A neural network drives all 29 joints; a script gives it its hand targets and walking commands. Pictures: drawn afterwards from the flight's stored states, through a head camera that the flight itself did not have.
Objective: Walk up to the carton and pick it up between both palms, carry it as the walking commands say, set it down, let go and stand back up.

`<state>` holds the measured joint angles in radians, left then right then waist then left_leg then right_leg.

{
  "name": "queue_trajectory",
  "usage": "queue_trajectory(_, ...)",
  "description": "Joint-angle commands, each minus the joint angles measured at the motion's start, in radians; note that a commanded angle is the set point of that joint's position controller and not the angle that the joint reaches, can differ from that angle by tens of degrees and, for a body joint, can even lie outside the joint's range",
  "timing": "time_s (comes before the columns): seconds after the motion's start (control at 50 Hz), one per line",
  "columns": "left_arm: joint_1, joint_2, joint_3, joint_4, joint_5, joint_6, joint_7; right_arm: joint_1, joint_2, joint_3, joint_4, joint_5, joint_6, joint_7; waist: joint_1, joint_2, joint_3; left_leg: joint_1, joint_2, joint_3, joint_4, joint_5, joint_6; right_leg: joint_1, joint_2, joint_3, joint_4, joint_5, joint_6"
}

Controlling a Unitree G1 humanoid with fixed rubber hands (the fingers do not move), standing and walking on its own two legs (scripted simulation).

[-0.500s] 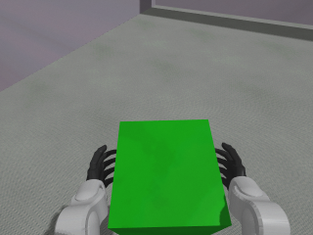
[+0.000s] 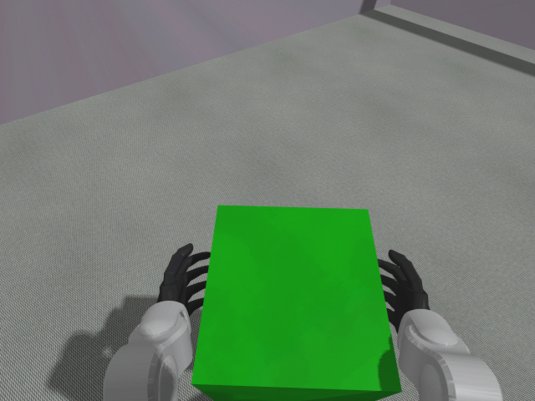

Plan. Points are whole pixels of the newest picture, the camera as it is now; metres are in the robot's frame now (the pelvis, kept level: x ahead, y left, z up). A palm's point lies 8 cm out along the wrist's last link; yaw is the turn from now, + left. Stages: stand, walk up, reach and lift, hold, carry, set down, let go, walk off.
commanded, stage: carry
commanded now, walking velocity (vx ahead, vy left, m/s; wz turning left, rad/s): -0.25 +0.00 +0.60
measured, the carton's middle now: (288, 315) +0.26 +0.00 +0.01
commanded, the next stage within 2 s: none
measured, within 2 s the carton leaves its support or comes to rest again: neither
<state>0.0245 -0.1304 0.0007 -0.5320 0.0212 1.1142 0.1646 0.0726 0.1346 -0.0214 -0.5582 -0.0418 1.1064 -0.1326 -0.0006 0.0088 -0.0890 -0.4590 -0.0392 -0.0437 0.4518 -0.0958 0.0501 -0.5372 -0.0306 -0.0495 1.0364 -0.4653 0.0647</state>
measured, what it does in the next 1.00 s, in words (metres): walks backwards, turning left: right foot, then left foot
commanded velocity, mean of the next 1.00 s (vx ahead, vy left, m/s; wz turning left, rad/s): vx -0.25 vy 0.00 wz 0.60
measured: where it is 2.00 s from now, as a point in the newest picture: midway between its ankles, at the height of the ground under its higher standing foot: outside the picture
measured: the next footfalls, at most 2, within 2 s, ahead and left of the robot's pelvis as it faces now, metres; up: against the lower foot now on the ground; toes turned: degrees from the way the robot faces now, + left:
right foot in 0.18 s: -0.08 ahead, -0.13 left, +0.00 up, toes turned -2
left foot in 0.56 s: -0.26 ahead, +0.10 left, +0.00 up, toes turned +30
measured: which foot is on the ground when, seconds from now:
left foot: down 0.00-0.18, up 0.20-0.54, down 0.56-0.98, up 1.00-1.00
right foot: up 0.00-0.16, down 0.18-0.56, up 0.58-0.98, down 1.00-1.00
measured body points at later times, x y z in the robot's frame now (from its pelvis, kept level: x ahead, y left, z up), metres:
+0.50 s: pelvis -0.18 -0.04 +0.00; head -0.17 -0.05 +0.45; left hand +0.02 +0.17 +0.09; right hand +0.11 -0.11 +0.08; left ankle -0.27 +0.10 -0.68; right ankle -0.12 -0.13 -0.74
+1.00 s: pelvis -0.36 -0.08 -0.01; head -0.34 -0.10 +0.44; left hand -0.22 +0.17 +0.08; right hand -0.07 -0.08 +0.06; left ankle -0.29 +0.08 -0.74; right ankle -0.35 -0.20 -0.74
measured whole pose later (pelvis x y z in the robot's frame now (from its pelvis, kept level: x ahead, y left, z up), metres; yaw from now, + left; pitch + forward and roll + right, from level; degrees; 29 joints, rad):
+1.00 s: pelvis -0.36 -0.08 -0.01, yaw +34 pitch +5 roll +0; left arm 0.03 -0.13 0.01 -0.53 0.02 1.12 0.16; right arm 0.06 0.13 -0.01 -0.56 -0.06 1.14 -0.13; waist -0.01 0.05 -0.10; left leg -0.53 -0.06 -0.05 0.40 0.01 0.00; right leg -0.27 -0.03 -0.10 0.55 -0.40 0.02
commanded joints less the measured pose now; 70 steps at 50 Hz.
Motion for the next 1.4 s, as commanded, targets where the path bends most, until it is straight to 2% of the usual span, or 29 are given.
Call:
queue_trajectory(0.0,-0.252,-0.801,-0.600,-0.021,-0.226,0.008,-0.113,-0.341,0.734,0.577,-0.082,0.250,0.007,0.119,-0.016,0.177,-0.185,0.235,0.261,-0.304,-0.162,0.163,0.079,0.018,0.012,0.016,-0.121,-0.008,-0.015)
queue_trajectory(0.08,-0.269,-0.815,-0.584,-0.045,-0.234,0.005,-0.117,-0.387,0.756,0.616,-0.140,0.269,0.012,0.115,-0.021,0.164,-0.204,0.087,0.225,-0.336,-0.262,-0.078,0.021,0.224,0.059,-0.029,-0.348,0.003,-0.025)
queue_trajectory(0.12,-0.222,-0.786,-0.560,-0.013,-0.216,0.006,-0.108,-0.342,0.734,0.607,-0.095,0.251,0.024,0.108,0.005,0.199,-0.197,-0.039,0.126,-0.220,-0.331,-0.312,-0.117,0.453,0.058,-0.092,-0.593,0.033,-0.050)
queue_trajectory(0.14,-0.218,-0.786,-0.541,-0.013,-0.217,0.005,-0.115,-0.357,0.742,0.616,-0.096,0.251,0.026,0.108,0.019,0.093,-0.199,-0.065,0.021,-0.109,-0.213,-0.254,-0.190,0.519,-0.011,-0.026,-0.762,-0.044,-0.083)
queue_trajectory(0.16,-0.260,-0.757,-0.526,-0.038,-0.209,0.002,-0.115,-0.374,0.756,0.623,-0.077,0.254,0.030,0.105,0.025,-0.202,-0.199,-0.099,-0.073,0.003,0.189,-0.288,-0.178,0.469,-0.325,0.285,-0.877,-0.073,-0.162)
queue_trajectory(0.18,-0.239,-0.789,-0.522,-0.045,-0.215,-0.007,-0.127,-0.447,0.772,0.666,-0.139,0.280,0.017,0.102,0.000,-0.338,-0.097,-0.168,-0.045,0.062,0.578,-0.459,-0.156,0.280,-0.537,0.368,-0.873,0.076,-0.219)
queue_trajectory(0.2,-0.291,-0.809,-0.555,-0.095,-0.236,-0.003,-0.133,-0.465,0.806,0.664,-0.160,0.273,0.014,0.103,-0.015,-0.212,-0.036,-0.217,0.047,0.002,0.779,-0.422,-0.143,0.154,-0.569,0.315,-0.899,0.129,-0.254)
queue_trajectory(0.22,-0.339,-0.789,-0.545,-0.085,-0.249,0.006,-0.136,-0.442,0.810,0.624,-0.086,0.250,0.023,0.093,-0.027,-0.067,-0.014,-0.152,0.049,-0.022,0.886,-0.277,-0.133,0.049,-0.448,0.150,-0.865,0.124,-0.214)
queue_trajectory(0.28,-0.444,-0.825,-0.579,-0.187,-0.291,-0.019,-0.158,-0.479,0.882,0.646,-0.100,0.285,-0.006,0.095,-0.037,-0.098,-0.031,-0.104,0.011,0.000,0.974,-0.211,-0.130,0.134,-0.247,-0.155,-0.695,0.313,-0.139)
queue_trajectory(0.32,-0.367,-0.768,-0.531,-0.136,-0.266,-0.009,-0.155,-0.436,0.831,0.636,-0.091,0.274,0.007,0.081,-0.028,-0.215,-0.071,-0.154,0.027,0.099,0.871,-0.231,-0.139,0.241,-0.253,-0.141,-0.647,0.394,-0.146)
queue_trajectory(0.38,-0.197,-0.715,-0.480,0.009,-0.195,0.022,-0.141,-0.413,0.758,0.633,-0.066,0.262,0.039,0.062,-0.008,-0.280,-0.124,-0.185,0.039,0.181,0.616,-0.358,-0.137,0.470,-0.315,-0.096,-0.512,0.918,-0.193)
queue_trajectory(0.46,-0.226,-0.710,-0.503,-0.057,-0.198,0.027,-0.130,-0.356,0.771,0.610,-0.010,0.270,0.060,0.076,0.007,-0.279,-0.197,-0.056,0.032,0.199,0.298,-0.403,-0.117,0.528,-0.363,-0.105,-0.451,0.996,-0.181)
queue_trajectory(0.52,-0.259,-0.720,-0.522,-0.080,-0.201,0.028,-0.126,-0.355,0.775,0.601,-0.004,0.265,0.062,0.092,-0.021,-0.214,-0.210,0.170,0.061,0.166,-0.087,-0.090,-0.091,0.367,-0.357,-0.134,-0.415,0.594,-0.071)
queue_trajectory(0.54,-0.234,-0.742,-0.517,-0.020,-0.207,0.037,-0.131,-0.369,0.752,0.587,-0.019,0.249,0.060,0.092,-0.017,-0.106,-0.160,0.262,0.126,0.087,-0.112,0.033,-0.086,0.218,-0.315,-0.155,-0.344,0.437,-0.032)
queue_trajectory(0.56,-0.328,-0.742,-0.555,-0.096,-0.229,0.024,-0.130,-0.361,0.766,0.575,0.007,0.249,0.050,0.100,-0.012,0.176,-0.171,0.434,0.317,-0.177,-0.069,0.513,-0.032,-0.055,-0.233,-0.137,-0.196,-0.035,0.003)
queue_trajectory(0.58,-0.369,-0.787,-0.571,-0.102,-0.229,0.010,-0.127,-0.409,0.796,0.590,-0.012,0.273,0.032,0.110,0.011,0.288,-0.142,0.447,0.418,-0.268,0.027,0.978,0.013,-0.178,-0.163,-0.108,-0.020,-0.234,0.018)
queue_trajectory(0.6,-0.429,-0.842,-0.631,-0.175,-0.268,-0.006,-0.135,-0.439,0.835,0.592,-0.086,0.291,0.003,0.121,-0.007,0.328,-0.180,0.368,0.406,-0.205,0.036,1.009,0.080,-0.117,-0.155,-0.043,0.095,-0.218,0.035)
queue_trajectory(0.7,-0.383,-0.904,-0.658,-0.088,-0.311,-0.021,-0.157,-0.344,0.820,0.545,-0.058,0.213,-0.024,0.119,-0.011,0.109,-0.211,0.281,0.247,-0.045,-0.009,0.205,0.059,-0.123,-0.099,-0.011,0.198,0.043,0.000)
queue_trajectory(0.84,-0.271,-0.793,-0.596,-0.044,-0.255,0.007,-0.147,-0.357,0.757,0.599,-0.078,0.235,0.006,0.107,-0.017,0.112,-0.198,0.188,0.298,-0.270,-0.113,0.162,0.104,0.081,-0.015,0.001,-0.142,-0.002,-0.019)
queue_trajectory(0.94,-0.291,-0.804,-0.590,-0.069,-0.246,0.012,-0.138,-0.399,0.758,0.615,-0.115,0.262,0.014,0.114,0.012,0.227,-0.207,0.064,0.186,-0.237,-0.252,-0.093,-0.071,0.401,0.009,-0.062,-0.592,0.028,-0.044)
queue_trajectory(0.96,-0.275,-0.798,-0.562,-0.056,-0.241,0.006,-0.139,-0.393,0.758,0.617,-0.104,0.254,0.021,0.107,0.012,0.117,-0.203,0.011,0.114,-0.163,-0.202,-0.175,-0.135,0.505,-0.075,-0.004,-0.718,0.068,-0.050)
queue_trajectory(0.98,-0.285,-0.798,-0.552,-0.062,-0.240,0.001,-0.142,-0.433,0.781,0.635,-0.138,0.266,0.022,0.105,0.031,-0.191,-0.172,-0.050,-0.037,-0.003,0.141,-0.245,-0.188,0.479,-0.339,0.267,-0.876,0.028,-0.145)
queue_trajectory(1.0,-0.260,-0.822,-0.527,-0.043,-0.239,0.006,-0.146,-0.438,0.802,0.655,-0.138,0.270,0.026,0.094,-0.001,-0.360,-0.092,-0.097,-0.029,0.039,0.522,-0.453,-0.143,0.282,-0.537,0.330,-0.838,0.225,-0.205)
queue_trajectory(1.02,-0.265,-0.801,-0.538,-0.066,-0.232,0.003,-0.147,-0.435,0.832,0.666,-0.132,0.273,0.025,0.094,-0.010,-0.235,-0.046,-0.186,0.034,0.033,0.667,-0.435,-0.136,0.242,-0.568,0.222,-0.806,0.355,-0.217)
queue_trajectory(1.06,-0.284,-0.788,-0.505,-0.074,-0.247,-0.001,-0.162,-0.454,0.849,0.659,-0.100,0.283,0.017,0.092,-0.017,-0.158,-0.021,-0.105,0.042,-0.026,0.863,-0.247,-0.128,0.185,-0.361,-0.050,-0.714,0.536,-0.162)
queue_trajectory(1.1,-0.392,-0.819,-0.557,-0.170,-0.270,-0.028,-0.169,-0.482,0.880,0.670,-0.106,0.298,-0.002,0.100,-0.020,-0.122,-0.053,-0.095,0.018,-0.024,0.884,-0.271,-0.138,0.231,-0.289,-0.122,-0.626,0.526,-0.133)
queue_trajectory(1.26,-0.242,-0.680,-0.496,-0.074,-0.198,0.025,-0.139,-0.396,0.747,0.618,-0.050,0.261,0.057,0.070,0.004,-0.300,-0.149,-0.052,0.037,0.182,0.423,-0.398,-0.132,0.468,-0.360,-0.079,-0.485,0.970,-0.157)
queue_trajectory(1.34,-0.239,-0.692,-0.510,-0.053,-0.199,0.044,-0.132,-0.344,0.731,0.580,-0.004,0.234,0.069,0.081,-0.023,-0.218,-0.161,0.161,0.042,0.183,-0.035,-0.082,-0.093,0.333,-0.351,-0.146,-0.412,0.558,-0.058)
queue_trajectory(1.38,-0.316,-0.741,-0.551,-0.078,-0.222,0.034,-0.133,-0.379,0.761,0.576,-0.003,0.245,0.051,0.096,-0.012,0.163,-0.145,0.398,0.296,-0.198,-0.105,0.352,-0.046,-0.057,-0.209,-0.127,-0.183,-0.104,0.006)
